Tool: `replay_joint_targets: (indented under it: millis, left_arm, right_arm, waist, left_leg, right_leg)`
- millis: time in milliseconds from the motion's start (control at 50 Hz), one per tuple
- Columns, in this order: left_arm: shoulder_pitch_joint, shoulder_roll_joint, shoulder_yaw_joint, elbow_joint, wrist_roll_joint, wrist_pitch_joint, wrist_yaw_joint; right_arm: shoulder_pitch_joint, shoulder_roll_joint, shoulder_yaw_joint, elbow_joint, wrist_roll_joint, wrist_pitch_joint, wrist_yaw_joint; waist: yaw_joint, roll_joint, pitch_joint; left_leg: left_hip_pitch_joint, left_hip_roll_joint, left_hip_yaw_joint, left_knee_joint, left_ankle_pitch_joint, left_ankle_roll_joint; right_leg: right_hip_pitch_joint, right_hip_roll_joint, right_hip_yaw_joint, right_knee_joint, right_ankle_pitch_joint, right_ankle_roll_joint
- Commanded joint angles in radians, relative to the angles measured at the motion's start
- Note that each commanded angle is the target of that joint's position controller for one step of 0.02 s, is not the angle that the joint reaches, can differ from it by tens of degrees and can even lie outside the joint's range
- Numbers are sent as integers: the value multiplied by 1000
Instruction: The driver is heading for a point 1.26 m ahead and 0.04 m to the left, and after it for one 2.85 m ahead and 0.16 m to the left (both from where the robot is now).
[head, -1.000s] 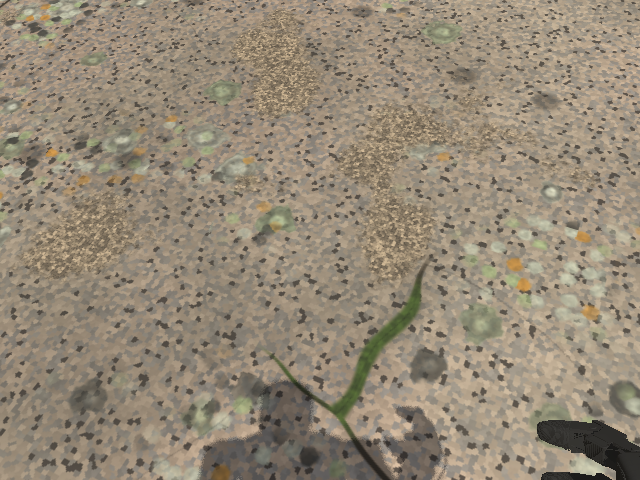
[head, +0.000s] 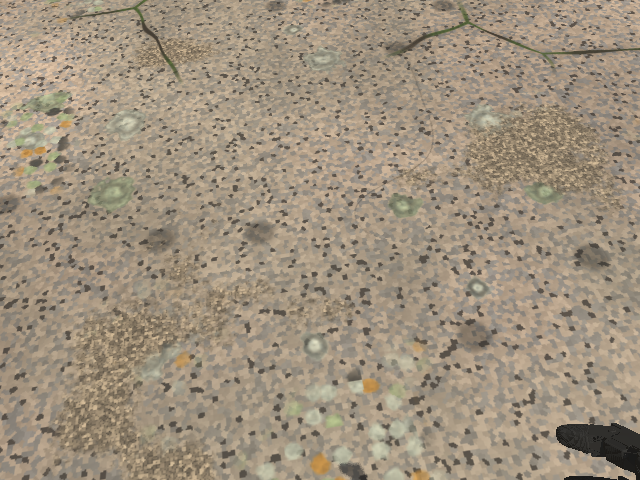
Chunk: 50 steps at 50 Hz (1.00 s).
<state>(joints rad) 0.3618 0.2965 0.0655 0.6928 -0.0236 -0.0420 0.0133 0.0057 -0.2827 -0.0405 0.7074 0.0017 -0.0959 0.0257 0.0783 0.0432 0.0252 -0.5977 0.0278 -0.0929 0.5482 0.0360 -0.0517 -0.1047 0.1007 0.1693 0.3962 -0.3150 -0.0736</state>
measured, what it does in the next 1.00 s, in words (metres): walks ahead: left foot, then right foot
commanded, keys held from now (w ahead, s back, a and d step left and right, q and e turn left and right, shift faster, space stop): w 1.00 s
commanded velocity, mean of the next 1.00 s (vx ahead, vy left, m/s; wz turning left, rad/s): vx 0.50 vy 0.00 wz -0.14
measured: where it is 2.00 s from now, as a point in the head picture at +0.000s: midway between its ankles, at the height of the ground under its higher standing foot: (409, 233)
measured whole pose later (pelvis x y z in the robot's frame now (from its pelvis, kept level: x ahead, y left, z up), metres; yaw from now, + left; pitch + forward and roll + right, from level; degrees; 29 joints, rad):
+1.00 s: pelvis +0.53 -0.05 +0.00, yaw -6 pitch +2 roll -2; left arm 0.38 0.28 0.05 0.82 -0.01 -0.08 -0.01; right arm 0.07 -0.28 -0.03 0.74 0.01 -0.07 0.03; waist 0.08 0.05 0.02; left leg -0.65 0.10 -0.04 0.62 0.06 -0.01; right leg 0.00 0.07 -0.03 0.22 -0.25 -0.06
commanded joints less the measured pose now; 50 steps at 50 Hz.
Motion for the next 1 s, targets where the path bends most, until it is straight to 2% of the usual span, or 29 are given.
replay_joint_targets:
  millis: [20, 60, 80, 100, 120, 140, 160, 180, 200, 220, 240, 300, 360, 420, 460, 520, 560, 580, 600, 620, 640, 660, 680, 700, 740, 780, 840, 920, 1000]
  left_arm:
    - [8, 155, 45, -38, 0, -2, 10]
    - [-7, 132, 39, -35, 5, 4, 9]
    - [-9, 93, 24, -40, 10, 3, 5]
    - [35, 41, 2, -54, 31, 0, 6]
    - [175, 12, -7, -59, -9, -11, 5]
    - [123, 114, 9, -35, -19, -14, 7]
    - [-5, 153, 20, -54, -13, -15, 5]
    - [-76, 141, 17, -71, 1, -16, 5]
    - [-115, 124, 17, -85, 14, -22, 1]
    - [-108, 106, 15, -87, 14, -25, -5]
    - [-96, 88, 11, -83, 12, -25, -9]
    - [-142, 46, -6, -101, 19, -25, -13]
    - [-231, 20, -21, -119, 20, -33, -20]
    - [-321, 18, -25, -134, 11, -40, -32]
    - [-370, 25, -22, -150, 4, -43, -41]
    - [-394, 47, -13, -167, 2, -48, -53]
    - [-276, 86, 8, -136, 10, -49, -51]
    - [-135, 131, 32, -94, 16, -46, -42]
    - [54, 211, 53, -65, 28, -40, -29]
    - [73, 263, 60, -51, 28, -35, -36]
    - [64, 168, 36, -56, 17, -35, -38]
    - [1, 140, 24, -58, 14, -37, -37]
    - [-59, 124, 17, -62, 19, -39, -40]
    - [-102, 102, 11, -62, 25, -42, -44]
    - [-134, 83, 8, -55, 30, -54, -46]
    - [-129, 95, 12, -34, 23, -66, -44]
    - [-93, 118, 19, 1, 23, -64, -32]
    - [-35, 144, 23, 42, 14, -54, -21]
    - [38, 160, 26, 94, 7, -37, -17]
  right_arm:
    - [-65, -118, -36, -83, 7, -30, 9]
    - [49, -135, -51, -52, 1, -39, 7]
    - [154, -165, -65, -34, -12, -45, 2]
    - [304, -223, -77, -22, -24, -44, -3]
    - [381, -276, -95, 30, -19, -30, 9]
    - [358, -177, -73, 15, 12, -28, 12]
    - [308, -128, -58, 7, 13, -21, 7]
    - [264, -116, -49, -2, -1, -15, 4]
    - [239, -100, -43, 4, -7, -11, 2]
    - [230, -89, -35, 6, -14, -12, -2]
    - [232, -79, -32, 12, -11, -15, -3]
    - [264, -119, -40, 38, 6, -18, -9]
    - [288, -151, -45, 57, 12, -8, -15]
    - [335, -163, -43, 81, 20, 3, -14]
    - [373, -170, -43, 100, 24, 11, -14]
    - [391, -187, -47, 118, 28, 28, -18]
    - [366, -201, -50, 117, 30, 38, -24]
    - [368, -180, -42, 112, 24, 39, -26]
    - [361, -122, -17, 77, -7, 33, -29]
    - [477, -26, 11, 64, 2, 13, -24]
    - [411, -135, -14, 74, 21, 0, -19]
    - [324, -164, -25, 45, 37, -8, -14]
    - [282, -150, -22, 41, 29, -9, -17]
    - [266, -141, -26, 38, 13, -5, -19]
    - [303, -110, -24, 48, 12, 14, -18]
    - [292, -88, -21, 47, 7, 30, -21]
    - [188, -74, -16, 15, -3, 33, -21]
    - [51, -51, -4, -17, 4, 19, -7]
    - [-59, -58, -2, -61, 13, 8, 13]
  waist:
    - [-25, -164, -15]
    - [-80, -185, -51]
    - [-128, -164, -136]
    - [-162, -20, -289]
    - [-105, 332, -353]
    - [-140, 180, -252]
    - [-161, 82, -132]
    - [-146, 12, -74]
    - [-127, 1, -31]
    - [-101, 31, -30]
    - [-91, 52, -36]
    - [-94, 45, -24]
    - [-122, 27, -15]
    - [-156, 30, 1]
    - [-171, 35, 13]
    - [-154, 46, 23]
    - [-72, 44, -41]
    - [-8, 23, -134]
    - [60, -108, -291]
    - [-7, -365, -393]
    - [29, -242, -329]
    - [17, -193, -196]
    - [-13, -118, -128]
    - [-41, -100, -80]
    - [-89, -133, -73]
    - [-102, -122, -52]
    - [-80, -93, -11]
    - [-29, -91, 19]
    - [8, -92, 47]
  left_leg:
    - [106, -23, 14, -51, -45, 28]
    - [253, -37, 56, -102, -73, 70]
    - [433, 12, 24, -94, -71, 113]
    - [718, 191, -183, -60, -87, 192]
    - [942, 361, -664, -210, -365, 346]
    - [889, 352, -701, -266, -587, 323]
    - [770, 314, -541, -272, -555, 285]
    - [652, 274, -428, -284, -435, 269]
    - [572, 239, -353, -304, -333, 270]
    - [522, 211, -295, -322, -254, 263]
    - [503, 191, -256, -338, -200, 265]
    - [480, 194, -171, -378, -59, 292]
    - [475, 172, -84, -396, -6, 275]
    - [474, 154, -24, -387, 3, 249]
    - [507, 176, -29, -373, -2, 241]
    - [583, 218, -43, -326, 49, 219]
    - [588, 193, 0, -184, 277, 188]
    - [524, 146, 42, -9, 335, 161]
    - [317, 84, 91, 317, 53, 120]
    - [-37, -73, 69, 615, -582, 70]
    - [-148, -21, -23, 716, -602, 78]
    - [-193, 22, -2, 716, -506, 87]
    - [-159, 61, 20, 678, -421, 82]
    - [-125, 84, 24, 627, -369, 74]
    - [-34, 108, 19, 577, -314, 59]
    - [-34, 110, 30, 526, -272, 41]
    - [-92, 113, 31, 367, -128, 22]
    - [-45, 78, 62, 129, 54, 29]
    - [-57, 51, 71, 18, 36, 52]
  right_leg:
    - [-19, -257, 224, -31, 236, -125]
    - [-7, -233, 216, 61, 350, -97]
    - [-43, -179, 169, 213, 405, -63]
    - [-205, -101, 89, 509, 180, -20]
    - [-545, 15, 5, 799, -266, 44]
    - [-659, -48, 52, 903, -237, 50]
    - [-684, -83, 27, 912, -145, 49]
    - [-656, -116, -9, 885, -83, 49]
    - [-639, -145, -20, 826, -38, 48]
    - [-590, -174, -32, 781, -8, 47]
    - [-565, -184, -50, 744, 1, 50]
    - [-581, -202, -96, 605, 33, 72]
    - [-555, -201, -123, 416, 191, 81]
    - [-485, -172, -153, 258, 318, 84]
    - [-468, -158, -158, 203, 333, 76]
    - [-441, -142, -159, 137, 257, 39]
    - [-252, -103, -195, 77, 239, 0]
    - [-38, -109, -190, 77, 253, -31]
    - [260, -314, 39, 113, 305, -102]
    - [499, -496, 484, -11, 77, -245]
    - [449, -472, 518, -72, -51, -218]
    - [330, -440, 378, -91, -6, -186]
    - [203, -397, 277, -112, 109, -172]
    - [104, -362, 207, -141, 201, -167]
    - [2, -327, 130, -195, 283, -169]
    - [-45, -318, 69, -232, 340, -180]
    - [-40, -306, 4, -260, 382, -173]
    - [-25, -277, -72, -267, 357, -136]
    - [82, -322, -63, -226, 353, -131]
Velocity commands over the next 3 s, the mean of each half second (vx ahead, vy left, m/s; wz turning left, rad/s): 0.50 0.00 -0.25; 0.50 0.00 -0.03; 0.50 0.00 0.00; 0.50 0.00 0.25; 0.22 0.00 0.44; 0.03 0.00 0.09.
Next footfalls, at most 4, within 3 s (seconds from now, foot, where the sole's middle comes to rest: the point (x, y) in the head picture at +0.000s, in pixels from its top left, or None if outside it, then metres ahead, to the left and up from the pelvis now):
0.08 left None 0.23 0.14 -0.78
0.58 right None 0.47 -0.14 -0.78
1.12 left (354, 336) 0.79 0.06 -0.78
1.66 right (464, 250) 1.06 -0.22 -0.78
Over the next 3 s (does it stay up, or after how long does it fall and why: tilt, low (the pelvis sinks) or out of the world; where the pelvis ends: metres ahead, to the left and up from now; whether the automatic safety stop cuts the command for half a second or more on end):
stays up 1.32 -0.09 -0.01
